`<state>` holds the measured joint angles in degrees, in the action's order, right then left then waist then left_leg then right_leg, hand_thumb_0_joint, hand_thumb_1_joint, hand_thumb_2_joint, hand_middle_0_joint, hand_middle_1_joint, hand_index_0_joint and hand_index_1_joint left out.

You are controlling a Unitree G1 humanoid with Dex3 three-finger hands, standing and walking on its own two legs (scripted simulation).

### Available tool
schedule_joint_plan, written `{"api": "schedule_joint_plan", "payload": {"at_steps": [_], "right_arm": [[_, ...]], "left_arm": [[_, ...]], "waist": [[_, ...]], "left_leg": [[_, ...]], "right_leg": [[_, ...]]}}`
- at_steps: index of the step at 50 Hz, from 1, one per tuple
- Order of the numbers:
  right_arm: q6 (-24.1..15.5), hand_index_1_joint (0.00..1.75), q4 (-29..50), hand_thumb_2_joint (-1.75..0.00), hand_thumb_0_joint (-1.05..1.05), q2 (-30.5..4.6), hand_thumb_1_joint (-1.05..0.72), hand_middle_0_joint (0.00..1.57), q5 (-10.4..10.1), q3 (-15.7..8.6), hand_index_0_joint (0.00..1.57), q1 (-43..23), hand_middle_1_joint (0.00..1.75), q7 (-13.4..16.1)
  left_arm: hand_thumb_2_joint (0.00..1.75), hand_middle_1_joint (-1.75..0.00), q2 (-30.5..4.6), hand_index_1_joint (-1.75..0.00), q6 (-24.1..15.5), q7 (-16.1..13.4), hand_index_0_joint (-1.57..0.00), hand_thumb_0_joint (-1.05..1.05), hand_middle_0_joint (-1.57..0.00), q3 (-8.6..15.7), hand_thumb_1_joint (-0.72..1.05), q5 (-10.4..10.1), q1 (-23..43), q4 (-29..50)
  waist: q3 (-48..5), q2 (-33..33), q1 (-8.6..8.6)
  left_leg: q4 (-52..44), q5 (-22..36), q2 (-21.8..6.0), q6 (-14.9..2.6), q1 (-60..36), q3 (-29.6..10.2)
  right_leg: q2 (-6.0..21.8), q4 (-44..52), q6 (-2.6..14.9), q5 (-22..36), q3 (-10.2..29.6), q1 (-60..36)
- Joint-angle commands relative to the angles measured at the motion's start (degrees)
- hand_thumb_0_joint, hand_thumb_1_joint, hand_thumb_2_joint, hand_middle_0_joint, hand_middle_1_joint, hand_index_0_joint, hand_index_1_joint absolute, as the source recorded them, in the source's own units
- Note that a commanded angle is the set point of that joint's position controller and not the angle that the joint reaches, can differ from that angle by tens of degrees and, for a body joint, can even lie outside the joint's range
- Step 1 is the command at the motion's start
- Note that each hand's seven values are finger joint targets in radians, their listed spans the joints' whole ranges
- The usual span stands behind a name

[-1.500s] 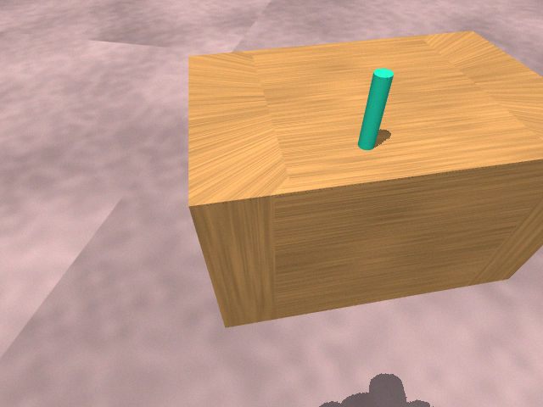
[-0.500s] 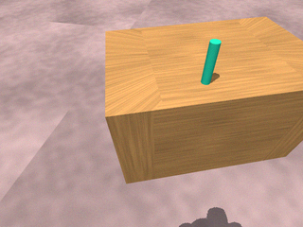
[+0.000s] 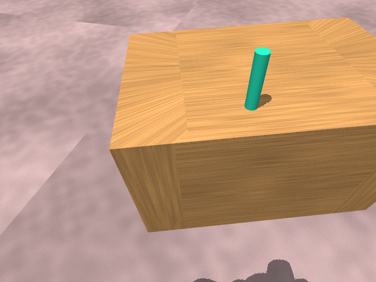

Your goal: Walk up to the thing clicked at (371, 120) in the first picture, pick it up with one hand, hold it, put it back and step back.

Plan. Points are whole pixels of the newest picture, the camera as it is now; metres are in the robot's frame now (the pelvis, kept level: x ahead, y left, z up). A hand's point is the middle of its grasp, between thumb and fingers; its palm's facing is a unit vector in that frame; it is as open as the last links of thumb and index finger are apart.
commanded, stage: walk up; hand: right
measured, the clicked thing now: (256, 81) +0.68 -0.18 +0.05
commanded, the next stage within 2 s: none
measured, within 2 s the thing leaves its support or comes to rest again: neither
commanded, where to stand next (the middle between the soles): +0.22 -0.03 m, yaw +6 degrees
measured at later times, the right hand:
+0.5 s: hand (323, 237) +0.26 -0.30 -0.11, palm faces -0.13 +0.89 -0.43, open 7.4 cm
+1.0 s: hand (317, 229) +0.29 -0.31 -0.15, palm faces -0.19 +0.91 -0.38, open 7.4 cm
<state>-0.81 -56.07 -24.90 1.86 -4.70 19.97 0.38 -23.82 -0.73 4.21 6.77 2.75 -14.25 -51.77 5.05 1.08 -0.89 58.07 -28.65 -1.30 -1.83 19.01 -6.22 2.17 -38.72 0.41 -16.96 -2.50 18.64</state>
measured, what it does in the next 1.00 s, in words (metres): walks ahead: left foot, then right foot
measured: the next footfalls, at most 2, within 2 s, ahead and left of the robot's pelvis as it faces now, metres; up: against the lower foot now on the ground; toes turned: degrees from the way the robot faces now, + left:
left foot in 0.28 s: +0.21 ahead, +0.11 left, +0.00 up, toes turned +6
right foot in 0.58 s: +0.28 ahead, -0.18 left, +0.00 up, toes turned +7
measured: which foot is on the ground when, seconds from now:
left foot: up 0.00-0.26, down 0.28-0.58, up 0.60-0.82, down 0.84-1.00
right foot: down 0.00-0.30, up 0.32-0.56, down 0.58-1.00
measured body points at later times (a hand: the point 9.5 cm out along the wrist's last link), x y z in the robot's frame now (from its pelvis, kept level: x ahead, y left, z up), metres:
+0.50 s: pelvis +0.15 -0.04 +0.00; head +0.17 -0.01 +0.45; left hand +0.18 +0.29 -0.12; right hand +0.26 -0.34 -0.09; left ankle +0.17 +0.10 -0.72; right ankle +0.20 -0.17 -0.69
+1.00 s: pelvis +0.17 -0.05 -0.01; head +0.21 -0.05 +0.44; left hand +0.22 +0.28 -0.12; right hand +0.30 -0.36 -0.13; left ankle +0.16 +0.07 -0.72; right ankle +0.24 -0.19 -0.72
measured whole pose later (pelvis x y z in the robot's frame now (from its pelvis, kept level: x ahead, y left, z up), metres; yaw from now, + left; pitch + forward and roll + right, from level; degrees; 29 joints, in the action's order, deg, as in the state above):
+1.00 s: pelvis +0.17 -0.05 -0.01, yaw +9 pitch -2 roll +0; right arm 1.2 -53.0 -22.5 0.7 -1.9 11.0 -1.0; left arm -23.4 -1.1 -1.3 1.6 0.0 -9.0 -53.6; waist 6.7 0.3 -0.2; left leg 44.0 -23.3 -1.2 0.4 18.9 -0.7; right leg 2.4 -41.9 -0.5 -17.0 -0.7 21.8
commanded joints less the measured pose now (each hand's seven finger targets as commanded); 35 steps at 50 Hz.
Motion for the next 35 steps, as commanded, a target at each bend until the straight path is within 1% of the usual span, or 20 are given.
{"api": "schedule_joint_plan", "payload": {"at_steps": [1,3,8,11,13,14,15,16,20,23,24,25,27,28,29,30,31,32,33,35], "right_arm": [[-3.3,0.3,5.2,-0.9,0.0,-11.7,-0.9,0.2,-1.3,-2.4,0.2,1.8,0.3,-0.5],[-3.1,0.3,5.4,-0.9,0.0,-9.8,-0.9,0.2,-1.2,-2.1,0.2,3.3,0.3,-1.6],[-3.5,0.3,10.1,-0.9,0.0,-9.1,-0.9,0.2,-0.8,-2.1,0.2,-2.5,0.3,-2.8],[-4.3,0.3,10.1,-0.9,0.0,-8.4,-0.9,0.2,-0.8,-2.3,0.2,0.0,0.3,-2.5],[-5.0,0.3,8.9,-0.9,0.0,-9.9,-0.9,0.2,-0.5,-3.3,0.2,5.6,0.3,-1.2],[-5.3,0.3,9.2,-0.9,0.0,-13.4,-0.9,0.2,0.1,-4.3,0.2,9.3,0.3,-0.3],[-5.5,0.3,11.5,-0.9,0.0,-18.6,-0.9,0.2,0.3,-5.1,0.2,9.8,0.3,0.2],[-5.1,0.3,12.2,-0.9,0.0,-19.5,-0.9,0.2,-1.7,-5.5,0.2,7.2,0.3,0.1],[-5.1,0.3,13.6,-0.9,0.0,-13.4,-0.9,0.2,-1.6,-2.9,0.2,1.6,0.3,0.8],[-4.5,0.3,14.7,-0.9,0.0,-11.9,-0.9,0.2,-0.8,-1.6,0.2,-2.4,0.3,0.8],[-4.0,0.3,14.6,-0.9,0.0,-11.8,-0.9,0.2,-1.0,-1.2,0.2,-3.8,0.3,0.8],[-3.4,0.3,14.7,-0.9,0.0,-12.0,-0.9,0.2,-1.3,-1.1,0.2,-4.7,0.3,0.7],[-2.0,0.3,15.3,-0.9,0.0,-10.0,-0.9,0.2,-2.5,-0.3,0.2,-7.8,0.3,0.4],[-1.2,0.3,15.4,-0.9,0.0,-7.6,-0.9,0.2,-2.8,0.4,0.2,-6.6,0.3,0.4],[-0.4,0.3,15.4,-0.9,0.0,-5.2,-0.9,0.2,-2.8,1.2,0.2,-4.5,0.3,0.4],[0.7,0.3,14.2,-0.9,0.0,-8.4,-0.9,0.2,-2.5,-0.2,0.2,-5.0,0.3,1.0],[1.2,0.3,12.8,-0.9,0.0,-10.3,-0.9,0.2,-2.3,-1.0,0.2,-5.2,0.3,1.0],[1.2,0.3,11.7,-0.9,0.0,-10.1,-0.9,0.2,-2.5,-0.9,0.2,-4.9,0.3,0.9],[1.1,0.3,10.7,-0.9,0.0,-9.7,-0.9,0.2,-2.6,-1.0,0.2,-4.4,0.3,0.9],[1.0,0.3,8.9,-0.9,0.0,-9.6,-0.9,0.2,-2.2,-1.0,0.2,-2.8,0.3,0.5]], "left_arm": [[0.9,-0.3,-14.1,-0.3,-1.9,-1.5,-0.2,0.0,-0.2,2.9,0.9,-1.2,0.5,6.3],[0.9,-0.3,-13.5,-0.3,-2.4,-1.5,-0.2,0.0,-0.2,2.6,0.9,-1.3,-1.2,6.1],[0.9,-0.3,-14.4,-0.3,-3.3,-1.6,-0.2,0.0,-0.2,2.4,0.9,-1.1,-3.3,8.3],[0.9,-0.3,-14.0,-0.3,-2.6,-1.3,-0.2,0.0,-0.2,1.6,0.9,-1.4,-2.2,9.3],[0.9,-0.3,-10.1,-0.3,-2.0,-1.5,-0.2,0.0,-0.2,-0.2,0.9,-1.5,-4.4,9.4],[0.9,-0.3,-7.2,-0.3,-1.9,-1.7,-0.2,0.0,-0.2,-1.0,0.9,-1.9,-6.4,10.0],[0.9,-0.3,-6.0,-0.3,-1.4,-1.8,-0.2,0.0,-0.2,-1.0,0.9,-2.0,-8.0,10.4],[0.9,-0.3,-12.8,-0.3,-0.7,-2.5,-0.2,0.0,-0.2,0.6,0.9,-1.5,-6.8,9.4],[0.9,-0.3,-11.3,-0.3,-0.6,-2.6,-0.2,0.0,-0.2,0.4,0.9,-2.0,-8.3,7.2],[0.9,-0.3,-7.8,-0.3,-0.9,-2.7,-0.2,0.0,-0.2,-0.6,0.9,-2.5,-8.2,6.7],[0.9,-0.3,-7.5,-0.3,-1.1,-3.0,-0.2,0.0,-0.2,-0.4,0.9,-2.7,-8.0,6.0],[0.9,-0.3,-7.5,-0.3,-1.2,-3.4,-0.2,0.0,-0.2,-0.3,0.9,-2.7,-8.7,5.2],[0.9,-0.3,-9.2,-0.3,-1.8,-4.1,-0.2,0.0,-0.2,0.1,0.9,-2.4,-9.6,3.9],[0.9,-0.3,-12.0,-0.3,-2.3,-4.4,-0.2,0.0,-0.2,0.5,0.9,-1.8,-8.1,4.3],[0.9,-0.3,-15.4,-0.3,-2.9,-4.7,-0.2,0.0,-0.2,0.8,0.9,-1.3,-5.0,5.7],[0.9,-0.3,-19.3,-0.3,-2.6,-4.9,-0.2,0.0,-0.2,1.3,0.9,-2.0,-2.4,6.3],[0.9,-0.3,-18.2,-0.3,-2.6,-5.1,-0.2,0.0,-0.2,0.9,0.9,-1.7,-0.5,6.6],[0.9,-0.3,-16.4,-0.3,-2.5,-5.4,-0.2,0.0,-0.2,0.5,0.9,-1.9,1.0,6.4],[0.9,-0.3,-15.6,-0.3,-2.5,-5.6,-0.2,0.0,-0.2,0.1,0.9,-1.6,1.8,6.1],[0.9,-0.3,-16.4,-0.3,-2.3,-5.6,-0.2,0.0,-0.2,0.6,0.9,-1.2,2.7,5.8]], "waist": [[2.2,-7.8,-0.24],[1.5,-8.2,-0.41],[0.6,-7.0,-1.65],[-1.0,-4.9,0.79],[-5.5,1.7,3.72],[-8.0,10.2,5.24],[-7.4,15.2,4.35],[-6.4,6.2,4.05],[-3.0,5.0,0.81],[-4.2,9.3,0.0],[-4.8,10.2,-0.31],[-5.8,10.5,-0.78],[-7.6,5.4,-2.82],[-7.5,-1.9,-2.4],[-6.6,-9.5,-0.69],[-6.7,-12.8,-1.03],[-4.1,-9.9,-0.28],[-2.9,-8.3,-0.02],[-3.1,-9.2,0.26],[-5.2,-13.9,0.36]], "left_leg": [[5.5,6.7,-2.9,-0.14,14.8,0.4],[-1.0,7.3,-2.7,0.69,11.5,1.8],[-16.8,10.9,-3.1,0.64,7.3,5.0],[-24.8,18.0,-0.3,0.18,-4.0,9.8],[-28.1,18.3,2.4,-1.65,-18.0,9.6],[-33.4,8.9,-5.9,-5.2,-22.7,-4.6],[-41.6,3.4,-21.1,-11.71,-24.0,-32.7],[-42.4,1.0,-23.8,-16.15,-16.1,-35.3],[-35.0,28.0,-15.1,-11.79,-9.7,-10.5],[-30.3,46.3,-11.9,-10.89,-2.0,-1.3],[-27.9,47.6,-11.4,-9.98,0.3,-0.3],[-25.4,46.3,-10.9,-9.27,2.4,0.0],[-18.2,29.3,-7.0,-4.99,6.4,1.7],[-12.7,18.4,-3.3,-2.42,8.8,4.1],[-6.1,5.5,1.5,0.21,11.9,4.6],[2.4,-8.8,2.0,0.58,7.5,2.3],[5.4,-8.5,0.9,0.85,7.6,-0.2],[4.7,-5.5,0.5,0.65,8.8,-1.7],[3.7,-4.2,0.2,0.5,10.4,-0.9],[-1.2,-2.4,-0.5,0.87,8.2,2.5]], "right_leg": [[14.8,28.2,11.4,-20.7,22.8,-5.8],[13.5,26.8,11.88,-12.8,16.1,-5.7],[14.9,24.3,13.01,-4.3,12.1,-7.6],[12.6,17.7,11.17,0.9,6.4,-2.2],[7.4,1.7,7.84,11.4,0.2,3.2],[2.8,-13.8,4.85,7.3,-3.2,9.2],[-4.1,-22.8,2.1,-14.2,-1.1,20.4],[0.0,-27.1,2.29,-17.9,6.2,16.7],[4.2,-21.3,1.98,-9.5,6.6,13.6],[2.6,-9.1,0.87,-6.2,2.0,2.9],[1.6,-6.9,0.75,-3.5,0.6,-0.1],[0.4,-4.0,0.81,0.3,-0.6,-3.9],[-1.6,4.5,1.57,11.2,-1.0,-10.1],[2.6,8.9,2.73,11.9,4.9,-10.7],[15.4,15.2,6.91,11.0,22.2,-7.1],[23.6,18.7,15.16,7.2,30.7,1.1],[22.1,17.6,15.71,5.3,30.6,2.3],[19.2,15.9,13.95,5.9,25.3,1.7],[16.7,14.3,12.26,6.0,21.6,-0.4],[15.6,12.3,11.57,8.0,18.1,-1.8]]}}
